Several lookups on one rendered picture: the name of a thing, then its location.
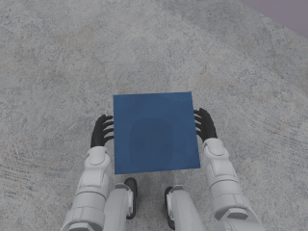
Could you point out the robot right shin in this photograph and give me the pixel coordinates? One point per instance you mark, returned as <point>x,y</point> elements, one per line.
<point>176,188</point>

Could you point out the robot left hand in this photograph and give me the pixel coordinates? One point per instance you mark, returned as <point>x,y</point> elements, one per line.
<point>98,134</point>

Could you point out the left robot forearm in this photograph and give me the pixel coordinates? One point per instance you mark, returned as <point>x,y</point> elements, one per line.
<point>87,211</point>

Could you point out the robot right hand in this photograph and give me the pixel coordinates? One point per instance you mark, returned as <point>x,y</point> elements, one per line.
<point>207,128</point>

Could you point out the carton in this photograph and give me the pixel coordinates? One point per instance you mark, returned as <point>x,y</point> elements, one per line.
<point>154,132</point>

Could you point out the robot left thigh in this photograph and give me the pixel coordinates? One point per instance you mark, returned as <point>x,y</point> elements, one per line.
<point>118,206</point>

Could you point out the right robot forearm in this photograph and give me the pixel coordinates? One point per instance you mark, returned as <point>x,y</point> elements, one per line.
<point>227,195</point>

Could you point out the robot right upper arm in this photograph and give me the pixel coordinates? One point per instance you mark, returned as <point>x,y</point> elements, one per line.
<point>236,224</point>

